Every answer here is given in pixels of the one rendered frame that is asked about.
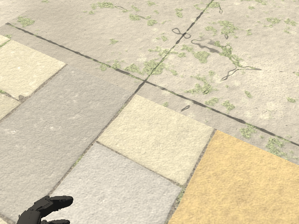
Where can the left robot hand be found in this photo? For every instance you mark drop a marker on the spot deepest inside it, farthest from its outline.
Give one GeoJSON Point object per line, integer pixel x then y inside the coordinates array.
{"type": "Point", "coordinates": [44, 207]}

